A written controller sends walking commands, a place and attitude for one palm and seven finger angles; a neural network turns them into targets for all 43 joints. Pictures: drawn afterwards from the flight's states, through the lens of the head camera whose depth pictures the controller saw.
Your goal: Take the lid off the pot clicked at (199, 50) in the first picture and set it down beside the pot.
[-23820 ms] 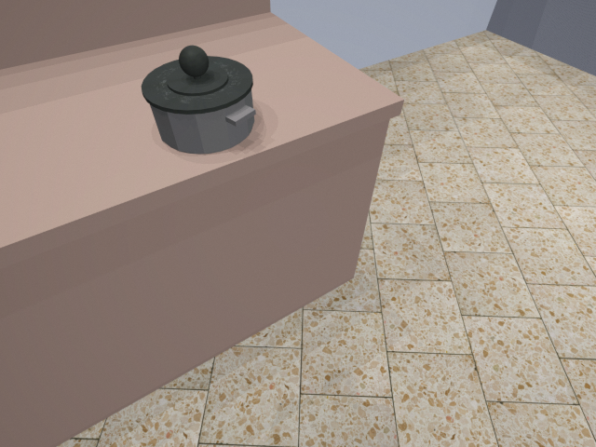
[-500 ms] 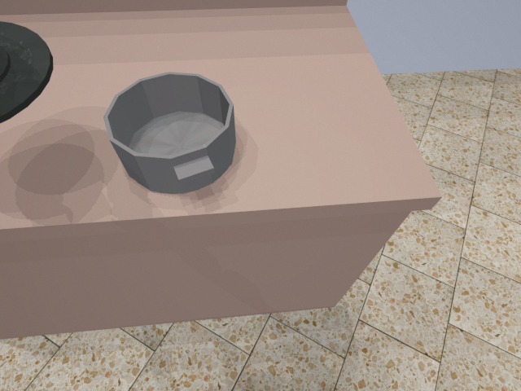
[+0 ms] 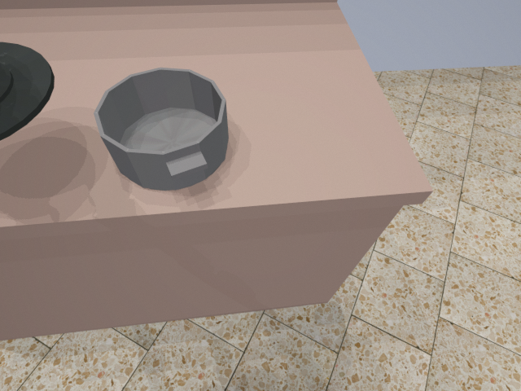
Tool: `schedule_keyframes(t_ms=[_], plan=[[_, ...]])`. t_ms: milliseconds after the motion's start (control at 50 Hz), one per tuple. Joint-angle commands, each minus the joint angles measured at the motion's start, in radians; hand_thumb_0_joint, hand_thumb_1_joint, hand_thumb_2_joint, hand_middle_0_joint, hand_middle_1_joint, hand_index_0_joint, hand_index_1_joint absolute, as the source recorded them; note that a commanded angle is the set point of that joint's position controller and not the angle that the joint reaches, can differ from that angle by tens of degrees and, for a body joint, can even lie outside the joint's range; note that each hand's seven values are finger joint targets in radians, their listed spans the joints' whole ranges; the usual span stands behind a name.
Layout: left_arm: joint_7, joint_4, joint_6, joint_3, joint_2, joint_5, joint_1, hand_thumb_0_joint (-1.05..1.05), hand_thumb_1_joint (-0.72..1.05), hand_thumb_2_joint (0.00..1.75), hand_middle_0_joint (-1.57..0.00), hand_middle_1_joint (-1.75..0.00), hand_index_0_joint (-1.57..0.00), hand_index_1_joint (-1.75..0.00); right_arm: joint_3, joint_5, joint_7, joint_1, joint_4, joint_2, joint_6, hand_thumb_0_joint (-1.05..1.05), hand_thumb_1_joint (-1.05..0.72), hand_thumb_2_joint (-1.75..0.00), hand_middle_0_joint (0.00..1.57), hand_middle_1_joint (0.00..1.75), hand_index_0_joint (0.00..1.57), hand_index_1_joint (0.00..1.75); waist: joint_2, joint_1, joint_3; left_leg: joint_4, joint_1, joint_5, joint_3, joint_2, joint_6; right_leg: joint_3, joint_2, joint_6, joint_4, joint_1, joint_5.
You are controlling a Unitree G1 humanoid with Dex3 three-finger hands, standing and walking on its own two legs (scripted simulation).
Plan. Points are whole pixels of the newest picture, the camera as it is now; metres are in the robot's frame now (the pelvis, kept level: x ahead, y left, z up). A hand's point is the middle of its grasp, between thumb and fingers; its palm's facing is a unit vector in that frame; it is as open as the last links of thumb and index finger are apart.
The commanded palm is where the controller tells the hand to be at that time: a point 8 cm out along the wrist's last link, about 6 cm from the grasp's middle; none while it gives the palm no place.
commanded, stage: lower the lid onto the table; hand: left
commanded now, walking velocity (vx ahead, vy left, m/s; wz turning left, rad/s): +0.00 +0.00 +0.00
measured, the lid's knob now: out of the picture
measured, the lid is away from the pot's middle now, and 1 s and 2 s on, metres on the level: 0.24 0.22 0.22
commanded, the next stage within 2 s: open the fingers wide in 1.68 s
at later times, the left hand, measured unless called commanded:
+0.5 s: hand out of the picture +0.49 +0.34 +0.19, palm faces -0.37 -0.24 -0.90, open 7.2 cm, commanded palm +0.51 +0.34 +0.27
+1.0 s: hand out of the picture +0.49 +0.34 +0.16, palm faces -0.41 -0.23 -0.88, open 7.2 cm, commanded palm +0.52 +0.34 +0.23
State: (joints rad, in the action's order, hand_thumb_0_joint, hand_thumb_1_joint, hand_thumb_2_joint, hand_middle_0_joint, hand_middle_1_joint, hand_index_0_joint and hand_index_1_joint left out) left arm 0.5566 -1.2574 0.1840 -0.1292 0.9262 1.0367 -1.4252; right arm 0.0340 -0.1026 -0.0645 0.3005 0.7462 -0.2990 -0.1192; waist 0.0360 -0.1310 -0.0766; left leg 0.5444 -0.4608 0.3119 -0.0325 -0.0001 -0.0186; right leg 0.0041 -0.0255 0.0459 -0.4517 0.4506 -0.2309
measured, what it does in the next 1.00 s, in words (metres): stands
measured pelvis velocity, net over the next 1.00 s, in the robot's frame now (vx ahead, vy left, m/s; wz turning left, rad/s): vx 0.00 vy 0.01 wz -0.01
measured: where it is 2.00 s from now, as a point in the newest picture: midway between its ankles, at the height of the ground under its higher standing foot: outside the picture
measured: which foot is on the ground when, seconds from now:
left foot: down 0.00-1.00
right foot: down 0.00-1.00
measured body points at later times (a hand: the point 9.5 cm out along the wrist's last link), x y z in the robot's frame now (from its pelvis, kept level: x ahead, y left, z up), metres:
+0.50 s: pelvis +0.00 +0.01 +0.00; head +0.09 +0.01 +0.44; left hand +0.50 +0.35 +0.24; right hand +0.01 -0.27 -0.13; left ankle -0.04 +0.11 -0.73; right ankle -0.02 -0.15 -0.73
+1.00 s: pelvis +0.00 +0.01 -0.01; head +0.10 +0.02 +0.43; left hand +0.51 +0.34 +0.21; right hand +0.01 -0.27 -0.13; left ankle -0.04 +0.11 -0.73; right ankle -0.02 -0.15 -0.73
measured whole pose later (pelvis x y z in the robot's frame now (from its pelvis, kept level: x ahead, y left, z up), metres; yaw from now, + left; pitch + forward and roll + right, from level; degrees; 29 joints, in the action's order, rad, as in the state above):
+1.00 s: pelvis +0.00 +0.01 -0.01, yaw -1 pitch +16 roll -3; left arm 0.52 -1.32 0.09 -0.12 0.91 1.02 -1.35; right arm 0.04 -0.10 -0.08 0.31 0.75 -0.29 -0.12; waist 0.04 -0.16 -0.09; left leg 0.65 -0.56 0.36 -0.03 -0.01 -0.03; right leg 0.01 -0.01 0.05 -0.52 0.54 -0.26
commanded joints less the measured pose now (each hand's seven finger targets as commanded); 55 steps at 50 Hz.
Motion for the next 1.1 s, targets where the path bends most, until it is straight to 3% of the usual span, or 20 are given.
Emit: schedule_keyframes(t_ms=[0, 40, 180, 340, 380, 420, 460, 480, 560, 580, 640, 700, 780, 820, 860, 880, 960, 980, 1060, 1080], plan=[[-0.046, 0.169, -0.009, -0.016, 0.174, 0.012, -0.497, 0.00, 0.63, 0.99, -0.78, -1.08, -0.86, -1.11, -0.048, 0.005, -0.007, 0.073, -0.060, -0.169, 0.016, 0.00, -0.90, -0.90, 0.20, 0.30, 0.20, 0.30, 0.129, -0.017, -0.390, 0.017, 0.292, -0.584, 0.030, 0.023, -0.032, -0.068, 0.060, -0.057, -0.004, -0.095, 0.301], [-0.046, 0.159, -0.006, -0.027, 0.160, 0.004, -0.495, 0.00, 0.63, 0.99, -0.78, -1.08, -0.86, -1.11, -0.049, 0.006, -0.008, 0.077, -0.053, -0.174, 0.015, 0.00, -0.90, -0.90, 0.20, 0.30, 0.20, 0.30, 0.118, -0.023, -0.359, 0.001, 0.272, -0.498, 0.035, 0.021, -0.034, -0.069, 0.059, -0.056, 0.009, -0.086, 0.262], [-0.060, 0.219, -0.033, 0.047, 0.263, 0.017, -0.547, 0.00, 0.63, 0.99, -0.78, -1.08, -0.86, -1.11, -0.049, 0.012, -0.021, 0.088, -0.050, -0.176, 0.028, 0.00, -0.90, -0.90, 0.20, 0.30, 0.20, 0.30, 0.142, -0.013, -0.484, 0.033, 0.324, -0.595, 0.027, 0.019, -0.033, -0.061, 0.062, -0.052, -0.018, -0.113, 0.310], [-0.062, 0.129, -0.044, 0.027, 0.236, 0.012, -0.471, 0.00, 0.63, 0.99, -0.78, -1.08, -0.86, -1.11, -0.046, 0.006, -0.021, 0.101, -0.050, -0.176, 0.016, 0.00, -0.90, -0.90, 0.20, 0.30, 0.20, 0.30, 0.118, -0.022, -0.404, 0.039, 0.251, -0.556, 0.040, 0.019, -0.034, -0.065, 0.064, -0.051, -0.027, -0.090, 0.313], [-0.068, 0.167, -0.054, 0.073, 0.305, 0.019, -0.481, 0.00, 0.63, 0.99, -0.78, -1.08, -0.86, -1.11, -0.046, 0.006, -0.020, 0.100, -0.052, -0.182, 0.009, 0.00, -0.90, -0.90, 0.20, 0.30, 0.20, 0.30, 0.130, -0.011, -0.453, 0.051, 0.256, -0.590, 0.039, 0.020, -0.031, -0.057, 0.064, -0.050, -0.038, -0.112, 0.336], [-0.067, 0.164, -0.054, 0.025, 0.240, 0.015, -0.509, 0.00, 0.63, 0.99, -0.78, -1.08, -0.86, -1.11, -0.048, 0.006, -0.022, 0.108, -0.049, -0.176, 0.010, 0.00, -0.90, -0.90, 0.20, 0.30, 0.20, 0.30, 0.150, -0.025, -0.446, 0.052, 0.275, -0.602, 0.032, 0.017, -0.028, -0.067, 0.068, -0.052, -0.036, -0.081, 0.323], [-0.065, 0.193, -0.065, 0.045, 0.258, 0.001, -0.481, 0.00, 0.63, 0.99, -0.78, -1.08, -0.86, -1.11, -0.048, 0.003, -0.024, 0.112, -0.054, -0.176, 0.013, 0.00, -0.90, -0.90, 0.20, 0.30, 0.20, 0.30, 0.159, -0.013, -0.482, 0.064, 0.317, -0.708, 0.032, 0.012, -0.025, -0.070, 0.070, -0.054, -0.046, -0.096, 0.363], [-0.072, 0.238, -0.066, 0.092, 0.321, 0.015, -0.528, 0.00, 0.63, 0.99, -0.78, -1.08, -0.86, -1.11, -0.053, 0.011, -0.020, 0.118, -0.053, -0.182, 0.010, 0.00, -0.90, -0.90, 0.20, 0.30, 0.20, 0.30, 0.181, -0.010, -0.535, 0.074, 0.337, -0.716, 0.020, 0.009, -0.023, -0.060, 0.069, -0.047, -0.050, -0.095, 0.364], [-0.064, 0.173, -0.075, 0.056, 0.253, -0.005, -0.427, 0.00, 0.63, 0.99, -0.78, -1.08, -0.86, -1.11, -0.053, 0.002, -0.021, 0.128, -0.054, -0.174, 0.012, 0.00, -0.90, -0.90, 0.20, 0.30, 0.20, 0.30, 0.155, -0.013, -0.483, 0.079, 0.328, -0.762, 0.028, 0.009, -0.021, -0.073, 0.073, -0.051, -0.051, -0.083, 0.373], [-0.069, 0.180, -0.072, 0.086, 0.291, 0.004, -0.441, 0.00, 0.63, 0.99, -0.78, -1.08, -0.86, -1.11, -0.056, 0.009, -0.015, 0.130, -0.052, -0.179, 0.005, 0.00, -0.90, -0.90, 0.20, 0.30, 0.20, 0.30, 0.148, -0.011, -0.482, 0.086, 0.308, -0.732, 0.024, 0.009, -0.023, -0.065, 0.072, -0.045, -0.053, -0.076, 0.367], [-0.067, 0.102, -0.068, 0.038, 0.231, -0.003, -0.386, 0.00, 0.63, 0.99, -0.78, -1.08, -0.86, -1.11, -0.053, 0.004, -0.018, 0.136, -0.049, -0.177, -0.002, 0.00, -0.90, -0.90, 0.20, 0.30, 0.20, 0.30, 0.095, -0.031, -0.388, 0.075, 0.239, -0.614, 0.036, 0.015, -0.031, -0.071, 0.075, -0.047, -0.043, -0.054, 0.331], [-0.074, 0.223, -0.076, 0.042, 0.244, -0.001, -0.497, 0.00, 0.63, 0.99, -0.78, -1.08, -0.86, -1.11, -0.058, 0.009, -0.017, 0.130, -0.051, -0.179, -0.004, 0.00, -0.90, -0.90, 0.20, 0.30, 0.20, 0.30, 0.222, -0.025, -0.480, 0.087, 0.335, -0.726, 0.018, 0.004, -0.016, -0.071, 0.074, -0.054, -0.054, -0.029, 0.339], [-0.074, 0.224, -0.087, 0.072, 0.270, -0.005, -0.479, 0.00, 0.63, 0.99, -0.78, -1.08, -0.86, -1.11, -0.059, 0.013, -0.021, 0.138, -0.048, -0.179, 0.007, 0.00, -0.90, -0.90, 0.20, 0.30, 0.20, 0.30, 0.197, -0.024, -0.511, 0.103, 0.348, -0.738, 0.013, 0.004, -0.018, -0.069, 0.078, -0.048, -0.061, -0.027, 0.336], [-0.071, 0.170, -0.084, 0.022, 0.198, -0.013, -0.459, 0.00, 0.63, 0.99, -0.78, -1.08, -0.86, -1.11, -0.059, 0.010, -0.024, 0.148, -0.038, -0.175, 0.010, 0.00, -0.90, -0.90, 0.20, 0.30, 0.20, 0.30, 0.171, -0.040, -0.454, 0.095, 0.320, -0.680, 0.013, 0.005, -0.018, -0.078, 0.079, -0.048, -0.054, 0.004, 0.305], [-0.070, 0.194, -0.095, 0.040, 0.219, -0.022, -0.431, 0.00, 0.63, 0.99, -0.78, -1.08, -0.86, -1.11, -0.055, 0.007, -0.026, 0.138, -0.040, -0.177, 0.009, 0.00, -0.90, -0.90, 0.20, 0.30, 0.20, 0.30, 0.166, -0.024, -0.476, 0.098, 0.320, -0.720, 0.022, 0.005, -0.017, -0.080, 0.080, -0.052, -0.067, -0.028, 0.330], [-0.080, 0.204, -0.095, 0.086, 0.283, -0.003, -0.460, 0.00, 0.63, 0.99, -0.78, -1.08, -0.86, -1.11, -0.058, 0.015, -0.024, 0.140, -0.039, -0.181, 0.006, 0.00, -0.90, -0.90, 0.20, 0.30, 0.20, 0.30, 0.186, -0.021, -0.507, 0.110, 0.320, -0.707, 0.018, 0.006, -0.021, -0.068, 0.078, -0.049, -0.073, -0.028, 0.338], [-0.076, 0.138, -0.102, 0.031, 0.212, -0.018, -0.399, 0.00, 0.63, 0.99, -0.78, -1.08, -0.86, -1.11, -0.048, 0.004, -0.031, 0.139, -0.039, -0.173, 0.005, 0.00, -0.90, -0.90, 0.20, 0.30, 0.20, 0.30, 0.128, -0.030, -0.432, 0.100, 0.256, -0.649, 0.032, 0.010, -0.025, -0.078, 0.080, -0.051, -0.075, -0.032, 0.325], [-0.085, 0.142, -0.099, 0.072, 0.272, -0.001, -0.428, 0.00, 0.63, 0.99, -0.78, -1.08, -0.86, -1.11, -0.052, 0.012, -0.029, 0.140, -0.039, -0.182, 0.000, 0.00, -0.90, -0.90, 0.20, 0.30, 0.20, 0.30, 0.136, -0.029, -0.448, 0.108, 0.240, -0.607, 0.031, 0.013, -0.028, -0.067, 0.078, -0.047, -0.078, -0.030, 0.322], [-0.087, 0.159, -0.112, 0.040, 0.238, -0.012, -0.430, 0.00, 0.63, 0.99, -0.78, -1.08, -0.86, -1.11, -0.046, 0.004, -0.038, 0.140, -0.045, -0.174, 0.002, 0.00, -0.90, -0.90, 0.20, 0.30, 0.20, 0.30, 0.158, -0.031, -0.469, 0.110, 0.250, -0.634, 0.033, 0.013, -0.028, -0.074, 0.079, -0.051, -0.089, -0.035, 0.330], [-0.096, 0.212, -0.112, 0.083, 0.298, 0.001, -0.493, 0.00, 0.63, 0.99, -0.78, -1.08, -0.86, -1.11, -0.053, 0.014, -0.034, 0.145, -0.044, -0.182, 0.000, 0.00, -0.90, -0.90, 0.20, 0.30, 0.20, 0.30, 0.195, -0.030, -0.520, 0.117, 0.279, -0.637, 0.023, 0.007, -0.024, -0.065, 0.076, -0.047, -0.089, -0.027, 0.328]])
